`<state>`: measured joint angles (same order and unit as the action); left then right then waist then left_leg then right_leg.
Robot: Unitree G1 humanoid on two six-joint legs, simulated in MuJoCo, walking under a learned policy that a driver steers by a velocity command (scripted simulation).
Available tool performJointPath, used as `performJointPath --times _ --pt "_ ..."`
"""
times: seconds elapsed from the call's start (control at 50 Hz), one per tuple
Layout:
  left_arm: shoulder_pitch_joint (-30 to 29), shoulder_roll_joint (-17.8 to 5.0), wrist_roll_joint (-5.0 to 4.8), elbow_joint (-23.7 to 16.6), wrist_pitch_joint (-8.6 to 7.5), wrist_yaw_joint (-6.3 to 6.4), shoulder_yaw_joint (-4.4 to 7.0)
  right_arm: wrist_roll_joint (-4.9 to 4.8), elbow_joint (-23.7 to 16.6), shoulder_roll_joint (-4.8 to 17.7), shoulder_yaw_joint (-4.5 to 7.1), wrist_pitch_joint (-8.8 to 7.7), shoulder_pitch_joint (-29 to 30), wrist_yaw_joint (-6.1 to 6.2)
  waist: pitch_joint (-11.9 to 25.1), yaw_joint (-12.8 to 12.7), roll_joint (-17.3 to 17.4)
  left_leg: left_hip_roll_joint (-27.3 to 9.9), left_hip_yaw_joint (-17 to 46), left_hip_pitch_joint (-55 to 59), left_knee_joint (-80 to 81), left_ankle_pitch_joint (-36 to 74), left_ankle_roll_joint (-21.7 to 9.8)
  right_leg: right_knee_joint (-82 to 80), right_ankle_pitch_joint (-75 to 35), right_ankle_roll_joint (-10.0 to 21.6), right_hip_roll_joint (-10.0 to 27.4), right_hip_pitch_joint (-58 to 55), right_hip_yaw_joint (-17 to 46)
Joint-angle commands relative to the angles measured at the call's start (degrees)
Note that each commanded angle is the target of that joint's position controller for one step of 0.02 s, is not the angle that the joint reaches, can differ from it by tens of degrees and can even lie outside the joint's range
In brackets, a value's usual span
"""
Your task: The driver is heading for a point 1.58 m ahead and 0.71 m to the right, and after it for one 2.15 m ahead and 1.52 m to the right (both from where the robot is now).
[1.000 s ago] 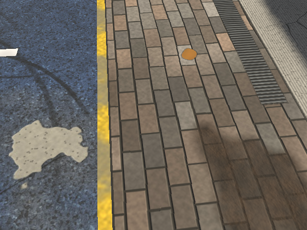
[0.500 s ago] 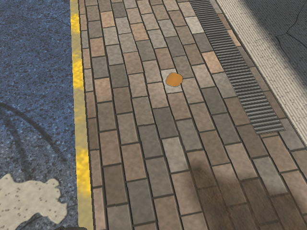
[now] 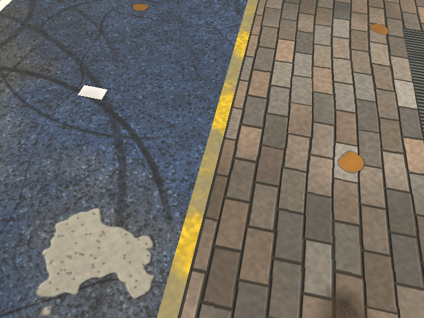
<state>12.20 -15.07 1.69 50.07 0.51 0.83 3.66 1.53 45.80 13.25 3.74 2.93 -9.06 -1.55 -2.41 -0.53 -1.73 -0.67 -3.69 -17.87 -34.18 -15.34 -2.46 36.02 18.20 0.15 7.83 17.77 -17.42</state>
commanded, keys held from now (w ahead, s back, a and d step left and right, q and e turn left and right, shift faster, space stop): e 1.00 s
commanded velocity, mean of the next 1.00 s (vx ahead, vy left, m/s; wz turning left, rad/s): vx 0.01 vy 0.00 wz -0.33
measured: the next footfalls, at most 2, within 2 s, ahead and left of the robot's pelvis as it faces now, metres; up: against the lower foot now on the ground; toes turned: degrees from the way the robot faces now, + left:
right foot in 0.44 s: -0.01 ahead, -0.09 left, +0.00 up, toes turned -10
left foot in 0.94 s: +0.06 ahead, +0.09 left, +0.00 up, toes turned -29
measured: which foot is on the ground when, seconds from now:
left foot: down 0.00-0.44, up 0.46-0.92, down 0.94-1.00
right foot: up 0.00-0.42, down 0.44-0.94, up 0.96-1.00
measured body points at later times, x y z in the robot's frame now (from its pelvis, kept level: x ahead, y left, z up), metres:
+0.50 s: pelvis -0.02 -0.01 +0.00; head +0.00 -0.03 +0.45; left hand +0.07 +0.25 -0.12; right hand +0.07 -0.29 -0.13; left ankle +0.01 +0.10 -0.71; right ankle -0.05 -0.09 -0.73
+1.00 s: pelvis -0.03 +0.03 +0.01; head +0.01 +0.03 +0.46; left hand +0.19 +0.24 -0.12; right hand -0.02 -0.28 -0.09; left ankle +0.02 +0.11 -0.73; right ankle -0.06 -0.08 -0.71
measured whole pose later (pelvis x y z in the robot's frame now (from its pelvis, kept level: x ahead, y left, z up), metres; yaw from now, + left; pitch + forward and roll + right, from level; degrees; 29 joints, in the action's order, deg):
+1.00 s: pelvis -0.03 +0.03 +0.01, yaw -27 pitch +0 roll +0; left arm 11.0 -18.2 0.7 45.8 3.3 -0.1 5.3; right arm 1.0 44.0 15.6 2.1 0.9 -8.9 2.6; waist -3.7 -1.4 -2.5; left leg 2.3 1.2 -14.2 -28.0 -12.7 -2.1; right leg 40.1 23.4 1.2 -7.9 19.9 11.1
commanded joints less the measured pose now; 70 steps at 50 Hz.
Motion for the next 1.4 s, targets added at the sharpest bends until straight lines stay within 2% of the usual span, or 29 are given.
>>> performJointPath --times 0.02,0.04,0.08,0.1,0.14,0.26,0.36,0.42,0.44,0.46,0.48,0.5,0.54,0.58,0.78,0.88,0.92,0.94,0.96,0.98,1.0,1.04,1.1,1.16,1.3,1.34,1.36,1.38,1.4 --pt "-0.64 -3.48 -0.04 -5.69 1.88 0.51 0.78 -0.01 -2.28 16.63 4.08 -1.90 -8.24 1.35 3.32 3.84 17.41 -22.56 29.82 8.96 18.12 28.25 -13.90 20.58 18.85 -2.84 -5.28 15.44 10.57" --pt "-1.06 -3.76 -0.54 -5.16 2.60 0.63 0.75 -0.17 -1.55 12.48 3.03 -1.89 -8.49 1.69 3.80 2.94 10.68 -19.65 23.21 9.57 16.83 30.96 -14.36 24.31 15.32 -2.61 -4.12 14.84 14.49" --pt "1.52 -2.81 -1.25 -2.73 2.13 0.35 0.57 -0.13 -2.66 6.44 0.75 -1.83 -0.10 2.47 3.33 -1.05 9.37 -12.71 13.65 8.74 17.57 27.22 -9.91 21.71 6.43 -1.31 -3.63 12.00 16.71" --pt "3.04 -3.84 -0.35 -1.27 2.03 0.17 0.84 -0.47 -3.07 4.34 -0.12 -2.12 2.09 2.98 4.30 -1.52 9.90 -11.35 10.84 9.46 17.18 31.37 -9.21 21.65 3.96 -1.14 -4.30 9.95 16.23" --pt "5.46 -3.14 -0.49 0.76 2.37 -0.30 0.67 -0.39 -2.04 2.08 -1.59 -2.94 1.66 3.39 6.58 -1.81 7.31 -11.34 7.30 10.30 16.96 35.07 -8.55 18.56 3.18 -1.28 -5.49 4.61 17.85" --pt "2.15 -3.71 -0.97 -0.47 2.77 -0.25 0.51 -0.46 0.65 8.39 -0.16 -2.29 -0.73 4.07 3.34 1.38 8.36 -14.83 8.47 12.82 15.68 24.61 -10.07 8.87 7.30 -0.75 -6.65 3.29 16.41" --pt "3.26 -2.40 -1.33 -1.42 2.30 -0.49 0.49 -0.15 1.26 8.62 0.72 -1.56 -0.01 4.07 3.27 1.00 7.82 -16.87 8.80 12.13 13.51 24.09 -10.89 6.44 9.59 0.64 -6.77 2.21 14.45" --pt "6.64 -1.37 -1.32 -1.19 1.55 -0.85 0.31 -0.40 1.34 9.39 1.39 -1.09 2.21 4.07 4.15 -1.82 7.03 -15.46 5.17 8.44 8.83 20.25 -6.98 -6.08 -0.22 2.66 -7.73 -5.15 13.14" --pt "7.08 -3.29 -0.85 -1.43 1.02 -0.90 0.68 -0.34 1.55 8.91 1.58 -0.89 1.69 3.91 3.18 -2.19 3.11 -12.88 2.42 4.51 3.70 12.64 -3.14 -14.21 -6.07 4.25 -5.91 -8.00 18.52" --pt "8.12 -9.61 0.17 -2.25 0.22 -0.58 2.02 -0.08 0.19 5.82 1.11 -0.51 0.41 3.54 3.78 -0.79 -10.03 -5.79 -3.68 -6.21 -10.34 -3.73 1.61 -19.95 -17.81 7.91 7.24 -13.45 37.45" --pt "9.23 -14.03 -0.29 -2.01 0.22 -0.42 3.31 -0.80 -2.72 4.42 0.42 -0.05 6.42 4.30 -0.46 -3.40 -16.48 3.33 -0.92 -13.74 -18.77 -20.79 2.82 -20.95 -34.35 16.30 14.83 -9.06 47.22" --pt "9.57 -11.92 -0.51 -1.97 0.27 -0.24 3.05 -0.53 -2.10 5.18 0.46 0.27 6.03 4.29 -0.14 -2.23 -7.08 0.99 4.04 -13.51 -25.70 -18.66 2.91 -20.23 -33.87 17.85 12.67 -9.16 42.93" --pt "2.15 -8.70 -1.11 -3.87 0.88 0.21 2.32 -1.21 -0.30 6.05 0.88 -0.35 3.49 3.67 -0.89 1.07 -2.51 -0.07 5.65 -14.16 -26.58 -9.81 3.04 -19.45 -26.31 13.86 5.10 -9.01 35.12" --pt "0.61 -7.45 -1.60 -5.12 0.99 0.23 2.08 0.03 0.47 7.24 1.26 -0.71 1.82 2.96 2.09 1.01 -3.62 0.36 5.20 -14.33 -27.52 -6.41 4.03 -18.20 -30.74 13.13 2.41 -12.81 32.99" --pt "4.01 -10.90 -0.90 -5.81 1.52 -0.36 3.28 -0.92 -2.75 7.36 0.56 -0.82 3.69 3.34 3.13 -2.10 -5.26 1.55 6.38 -11.23 -13.54 -7.93 5.26 -16.69 -22.77 14.22 1.94 -12.90 40.54" --pt "-0.52 -11.87 -0.76 -7.27 1.98 -1.21 3.64 -1.53 -3.87 8.00 0.27 -1.81 0.41 3.73 4.37 -0.48 -6.28 3.58 6.72 -1.67 -3.92 -8.09 3.42 -14.50 -26.52 11.84 0.53 -8.38 45.25" --pt "-3.91 -11.53 -1.41 -7.94 2.22 -1.31 3.53 -1.48 -3.20 7.58 0.09 -2.51 -4.11 4.15 4.47 2.64 -5.48 4.04 6.31 7.12 9.04 -1.24 2.62 -12.15 -22.92 8.30 -2.35 -4.39 45.35" --pt "-4.34 -9.96 -1.86 -8.46 2.11 -1.14 3.06 -0.91 -3.01 9.39 0.48 -3.01 -5.78 4.67 4.39 3.22 -2.27 0.01 9.83 12.60 17.26 1.51 1.75 -8.79 -14.81 5.09 -5.53 0.09 43.30" --pt "0.00 -5.04 -1.74 -8.59 1.86 -1.05 1.93 -0.09 -3.87 14.16 1.16 -3.08 -5.10 5.16 5.51 0.36 10.74 -14.78 24.28 17.57 22.85 -0.90 -1.37 3.36 3.86 1.70 -12.80 6.30 33.45" --pt "1.10 -7.89 -0.93 -8.46 2.07 -0.38 2.70 0.00 -5.47 17.62 1.79 -2.54 -1.33 4.61 3.55 -0.25 15.13 -22.12 33.38 10.73 23.20 4.41 -8.23 13.16 16.06 0.62 -17.99 11.75 24.73" --pt "1.15 -10.71 0.10 -7.82 2.27 -0.41 3.31 0.03 -5.94 14.30 1.09 -2.37 -1.12 4.09 2.50 -0.79 10.21 -22.09 30.85 7.67 21.99 8.19 -10.78 21.84 14.85 0.39 -13.87 10.36 25.36" --pt "2.32 -10.10 -0.36 -5.91 2.85 -1.57 3.57 -0.33 -7.36 9.30 -0.34 -2.32 3.95 3.66 0.12 -2.68 7.52 -14.43 18.30 5.50 20.43 11.35 -8.21 28.24 8.17 -0.47 -12.44 9.76 24.26" --pt "1.68 -8.67 -0.79 -5.75 3.30 -3.00 2.92 -0.17 -6.83 9.39 -0.32 -2.69 0.98 3.92 2.05 -0.62 9.85 -10.96 11.58 10.90 17.84 21.15 -8.13 29.07 5.47 -2.75 -12.43 11.32 22.23" --pt "-1.22 -7.37 -0.96 -6.59 3.63 -2.81 2.14 -0.38 -5.13 10.16 0.09 -3.04 -3.33 3.75 3.19 1.65 9.80 -12.83 11.83 16.12 16.24 24.52 -9.74 23.20 6.72 -3.46 -12.44 11.86 22.52" --pt "-1.48 -5.22 -1.49 -6.10 3.41 -1.76 -0.01 0.14 -3.08 11.92 0.58 -2.47 -3.80 1.97 5.25 2.24 12.82 -13.11 10.89 12.09 13.92 20.98 -9.77 -0.36 8.25 -0.52 -11.42 -2.90 16.40" --pt "2.50 -4.09 -0.66 -4.15 2.38 -1.63 -0.66 -0.38 -2.16 11.74 0.65 -1.64 -3.86 1.51 4.61 -0.42 10.45 -11.19 10.16 4.61 13.14 1.31 -7.27 -14.76 -0.27 2.05 -12.05 -13.93 14.02" --pt "4.43 -5.01 -0.14 -3.05 1.62 -1.41 -0.74 -0.19 -2.03 9.43 0.10 -1.59 -4.21 1.43 3.91 -1.38 6.14 -8.92 8.51 -3.41 10.48 -9.64 -4.62 -18.12 1.42 3.73 -9.74 -21.42 18.56" --pt "9.13 -8.45 0.70 -2.41 0.81 -1.05 -0.43 0.19 -3.67 3.89 -1.35 -1.81 -3.44 0.97 4.80 -3.13 -7.80 -3.25 1.75 -13.60 -4.96 -18.85 -1.43 -25.68 16.69 6.48 4.84 -28.28 37.87" --pt "10.62 -16.50 0.33 -1.41 0.71 -1.04 1.87 0.33 -6.23 6.70 -0.93 -1.72 1.91 1.46 -3.61 -5.46 -14.42 1.93 0.00 -22.33 -11.11 -18.16 -0.40 -32.19 26.69 13.54 13.34 -16.96 52.51"
Keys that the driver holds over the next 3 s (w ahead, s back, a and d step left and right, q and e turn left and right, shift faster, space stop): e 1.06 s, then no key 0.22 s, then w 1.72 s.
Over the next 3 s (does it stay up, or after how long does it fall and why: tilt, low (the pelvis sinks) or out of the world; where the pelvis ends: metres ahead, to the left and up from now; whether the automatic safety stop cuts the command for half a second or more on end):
stays up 0.67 -0.37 0.00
